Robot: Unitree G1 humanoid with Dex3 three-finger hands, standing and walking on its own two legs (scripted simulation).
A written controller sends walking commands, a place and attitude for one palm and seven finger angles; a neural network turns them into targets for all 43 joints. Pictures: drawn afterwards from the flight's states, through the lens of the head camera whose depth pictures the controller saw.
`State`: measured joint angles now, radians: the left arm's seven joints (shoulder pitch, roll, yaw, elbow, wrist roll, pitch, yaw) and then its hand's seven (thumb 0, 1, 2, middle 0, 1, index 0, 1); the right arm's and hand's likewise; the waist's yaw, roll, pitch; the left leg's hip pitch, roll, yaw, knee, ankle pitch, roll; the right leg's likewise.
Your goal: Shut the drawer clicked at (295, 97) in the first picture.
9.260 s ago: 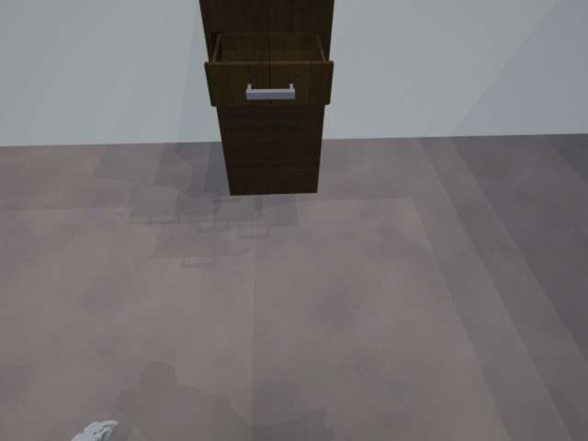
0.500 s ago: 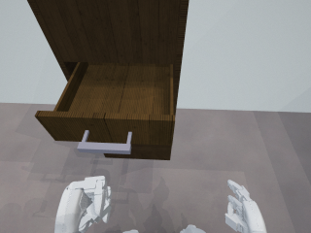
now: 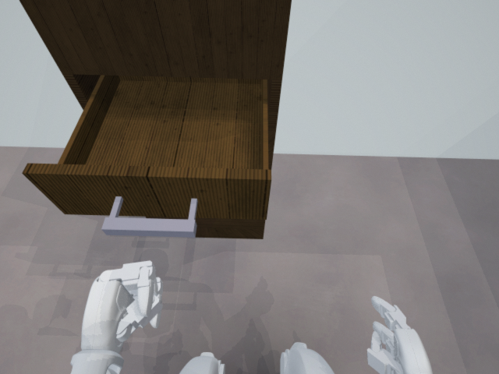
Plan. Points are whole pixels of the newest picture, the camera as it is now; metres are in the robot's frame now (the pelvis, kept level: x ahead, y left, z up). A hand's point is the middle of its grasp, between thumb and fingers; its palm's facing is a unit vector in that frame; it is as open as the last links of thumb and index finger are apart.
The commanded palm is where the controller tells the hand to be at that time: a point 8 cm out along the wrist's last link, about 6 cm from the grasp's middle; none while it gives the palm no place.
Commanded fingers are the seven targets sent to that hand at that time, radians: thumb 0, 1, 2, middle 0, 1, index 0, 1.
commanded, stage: bring the fist close to the handle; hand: left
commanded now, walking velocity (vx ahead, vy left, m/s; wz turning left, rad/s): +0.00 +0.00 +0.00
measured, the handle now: (153, 215) +0.37 +0.18 +0.01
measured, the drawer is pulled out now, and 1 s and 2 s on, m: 0.24 0.24 0.15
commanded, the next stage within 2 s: push the drawer shut in 0.78 s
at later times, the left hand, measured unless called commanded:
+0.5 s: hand (174, 282) +0.26 +0.13 +0.00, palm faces -0.04 -1.00 -0.02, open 3.3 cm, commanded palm +0.24 +0.18 +0.01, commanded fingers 0.00 0.90 0.90 -1.40 -1.60 -1.40 -1.60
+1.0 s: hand (175, 276) +0.26 +0.12 +0.01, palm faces -0.01 -1.00 -0.03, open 3.3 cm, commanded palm +0.25 +0.18 +0.01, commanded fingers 0.00 0.90 0.90 -1.40 -1.60 -1.40 -1.60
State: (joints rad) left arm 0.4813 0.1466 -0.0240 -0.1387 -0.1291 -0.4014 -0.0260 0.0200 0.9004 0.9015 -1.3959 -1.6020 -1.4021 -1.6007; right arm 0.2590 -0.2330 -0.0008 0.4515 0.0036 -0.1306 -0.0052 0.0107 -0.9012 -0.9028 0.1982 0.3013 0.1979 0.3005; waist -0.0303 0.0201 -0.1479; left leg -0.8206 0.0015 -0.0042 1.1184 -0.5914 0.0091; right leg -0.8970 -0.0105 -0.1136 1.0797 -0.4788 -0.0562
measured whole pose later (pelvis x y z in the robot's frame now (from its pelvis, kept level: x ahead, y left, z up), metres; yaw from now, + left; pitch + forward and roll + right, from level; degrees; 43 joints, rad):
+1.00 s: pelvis -0.02 +0.01 -0.02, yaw +0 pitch +21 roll -1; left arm 0.17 0.14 -0.05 0.08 -0.09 -0.45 0.03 0.02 0.90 0.90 -1.40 -1.60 -1.40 -1.60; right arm 0.20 -0.23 0.01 0.47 -0.01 -0.07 0.02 0.01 -0.90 -0.90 0.20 0.30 0.20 0.30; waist -0.03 0.02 -0.16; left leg -0.99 -0.01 0.00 1.24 -0.61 0.02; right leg -1.06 -0.03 -0.11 1.19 -0.49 -0.05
